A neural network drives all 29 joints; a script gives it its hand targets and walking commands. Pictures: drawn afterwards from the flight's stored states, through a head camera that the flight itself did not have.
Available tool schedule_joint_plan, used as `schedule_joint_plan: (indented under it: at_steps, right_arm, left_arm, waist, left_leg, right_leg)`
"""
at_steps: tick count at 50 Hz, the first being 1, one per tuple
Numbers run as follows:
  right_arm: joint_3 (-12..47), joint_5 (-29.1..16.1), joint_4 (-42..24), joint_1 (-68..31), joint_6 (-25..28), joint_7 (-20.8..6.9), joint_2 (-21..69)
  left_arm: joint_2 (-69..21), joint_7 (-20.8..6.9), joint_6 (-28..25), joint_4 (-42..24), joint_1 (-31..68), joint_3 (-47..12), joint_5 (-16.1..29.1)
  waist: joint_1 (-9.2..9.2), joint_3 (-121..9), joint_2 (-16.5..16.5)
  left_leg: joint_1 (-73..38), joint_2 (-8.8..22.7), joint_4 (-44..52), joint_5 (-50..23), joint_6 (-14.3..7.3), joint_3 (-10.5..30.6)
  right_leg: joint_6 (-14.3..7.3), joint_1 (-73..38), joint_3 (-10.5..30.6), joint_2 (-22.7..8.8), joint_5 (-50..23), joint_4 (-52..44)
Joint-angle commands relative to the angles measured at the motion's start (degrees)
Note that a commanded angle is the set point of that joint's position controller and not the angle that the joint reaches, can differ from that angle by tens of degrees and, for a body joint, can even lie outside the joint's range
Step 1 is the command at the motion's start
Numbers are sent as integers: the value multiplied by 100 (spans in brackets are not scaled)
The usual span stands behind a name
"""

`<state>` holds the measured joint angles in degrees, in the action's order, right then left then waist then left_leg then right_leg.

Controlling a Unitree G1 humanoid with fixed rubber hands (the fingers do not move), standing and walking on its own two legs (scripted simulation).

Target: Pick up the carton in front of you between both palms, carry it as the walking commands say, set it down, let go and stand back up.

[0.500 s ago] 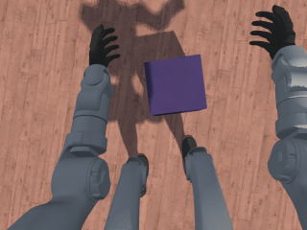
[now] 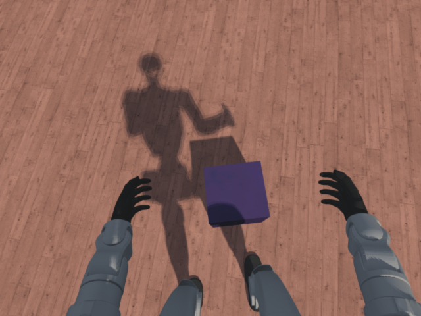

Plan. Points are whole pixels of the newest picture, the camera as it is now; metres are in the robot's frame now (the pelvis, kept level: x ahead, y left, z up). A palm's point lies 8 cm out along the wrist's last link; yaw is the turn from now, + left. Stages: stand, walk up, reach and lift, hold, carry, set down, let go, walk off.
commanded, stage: let go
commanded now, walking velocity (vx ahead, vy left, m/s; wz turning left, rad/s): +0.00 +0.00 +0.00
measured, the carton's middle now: (234, 197) +0.42 -0.04 -0.61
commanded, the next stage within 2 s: stand in 0.76 s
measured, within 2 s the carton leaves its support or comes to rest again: neither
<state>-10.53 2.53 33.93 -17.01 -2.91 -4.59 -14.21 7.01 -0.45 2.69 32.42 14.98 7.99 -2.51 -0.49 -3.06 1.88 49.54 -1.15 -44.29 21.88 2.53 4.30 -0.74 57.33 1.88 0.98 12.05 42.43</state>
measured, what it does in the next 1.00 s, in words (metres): shifts its weight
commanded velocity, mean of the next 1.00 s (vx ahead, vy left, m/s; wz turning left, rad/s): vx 0.00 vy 0.00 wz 0.00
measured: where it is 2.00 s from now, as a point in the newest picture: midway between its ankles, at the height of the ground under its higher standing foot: (224, 304)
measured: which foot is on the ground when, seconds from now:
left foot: down 0.00-1.00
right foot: down 0.00-1.00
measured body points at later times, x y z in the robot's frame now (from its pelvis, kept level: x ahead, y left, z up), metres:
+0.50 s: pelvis +0.03 +0.03 +0.05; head +0.06 +0.02 +0.49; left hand +0.21 +0.26 -0.03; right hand +0.20 -0.21 -0.03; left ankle -0.03 +0.15 -0.70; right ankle +0.06 -0.11 -0.70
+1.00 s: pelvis +0.05 +0.02 +0.04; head +0.06 +0.01 +0.48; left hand +0.19 +0.31 -0.05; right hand +0.20 -0.27 -0.05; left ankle -0.03 +0.15 -0.70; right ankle +0.06 -0.11 -0.70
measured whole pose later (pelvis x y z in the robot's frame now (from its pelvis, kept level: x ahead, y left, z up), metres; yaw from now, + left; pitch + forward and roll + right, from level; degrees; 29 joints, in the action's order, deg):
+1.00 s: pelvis +0.05 +0.02 +0.04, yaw +1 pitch +0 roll -1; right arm -3.7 2.5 34.3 13.6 -2.3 0.4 -19.2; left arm 17.9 0.4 2.0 40.0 -10.3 3.4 -2.4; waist 0.3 0.3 2.1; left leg 8.2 -0.8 -31.0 23.2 0.5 5.5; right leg 0.5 16.6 0.7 0.4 16.1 32.2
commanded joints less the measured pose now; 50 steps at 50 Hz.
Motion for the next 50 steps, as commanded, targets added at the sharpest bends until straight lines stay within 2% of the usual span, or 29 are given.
schedule_joint_plan:
  at_steps: [1,8,12,19,24,33,37,38,39,40,41,43,50]
  right_arm:
    - [24,-73,-608,450,262,71,-439]
    - [304,-203,-1069,1874,481,150,-357]
    - [447,-241,-1309,2500,469,170,-346]
    - [599,-255,-1558,2886,115,125,-439]
    - [609,-241,-1574,2843,-160,73,-456]
    - [591,-191,-1606,2956,-354,68,-373]
    - [587,-181,-1642,2959,-354,75,-316]
    - [547,-314,-1346,3316,-137,169,-303]
    - [479,-32,-838,2820,-53,412,-1155]
    - [443,-26,-857,2891,-12,500,-1054]
    - [489,-3,-800,2917,28,513,-991]
    - [520,18,-667,2890,78,525,-950]
    - [534,-4,-315,2916,184,527,-1183]
  left_arm:
    - [546,-62,-244,-512,-531,11,48]
    - [686,-162,-449,-905,-1696,-227,165]
    - [777,-222,-449,-1105,-2242,-333,200]
    - [881,-321,-160,-1274,-2491,-442,187]
    - [881,-347,91,-1240,-2433,-458,152]
    - [931,-332,301,-1269,-2543,-364,72]
    - [925,-350,308,-1308,-2533,-349,62]
    - [1005,-187,580,-1750,-2450,-462,73]
    - [1772,76,298,-441,-2490,-149,92]
    - [1764,160,168,-353,-2612,-179,49]
    - [1664,159,86,-248,-2508,-237,21]
    - [1575,151,-37,-98,-2300,-283,-4]
    - [1793,113,-221,476,-2214,-328,17]
  waist:
    - [-51,-2927,-472]
    - [1,-1802,-126]
    - [29,-1102,-68]
    - [43,165,83]
    - [34,667,140]
    - [37,458,-45]
    - [44,328,-105]
    - [-49,35,88]
    - [287,26,-145]
    - [167,-45,-96]
    - [116,-37,-14]
    - [82,180,-7]
    - [56,-2,-148]
  left_leg:
    - [-2,-238,913,-1126,-47,-514]
    - [-1703,-118,1676,-1697,-70,-368]
    - [-2411,-73,2165,-1872,-69,-324]
    - [-2468,50,2841,-1108,-161,-267]
    - [-2336,134,2982,-815,-216,-216]
    - [-2990,-36,2615,-1728,-124,-278]
    - [-3171,-98,2539,-1890,-113,-298]
    - [-3351,-265,2344,-1962,-23,-339]
    - [-3244,181,2017,-1845,35,-236]
    - [-3621,218,1926,-1691,19,-127]
    - [-3611,248,1932,-1349,-17,-56]
    - [-3423,288,1966,-883,-114,71]
    - [-3637,350,1762,-1833,-171,177]
  right_leg:
    - [88,-4950,63,-27,-2436,-229]
    - [104,-5295,-135,100,-1970,-1000]
    - [125,-5765,-207,176,-1847,-1463]
    - [199,-6524,-322,269,-1294,-1747]
    - [210,-6822,-355,288,-1085,-1714]
    - [153,-6798,-201,234,-1728,-1754]
    - [157,-6740,-153,203,-1980,-1754]
    - [110,-6834,-185,187,-2193,-1614]
    - [212,-5549,-231,-311,-1513,-1439]
    - [202,-5209,-127,-304,-1098,-1476]
    - [172,-4950,-74,-299,-559,-1501]
    - [119,-4691,-24,-280,32,-1525]
    - [-3,-4729,81,-423,-1027,-1345]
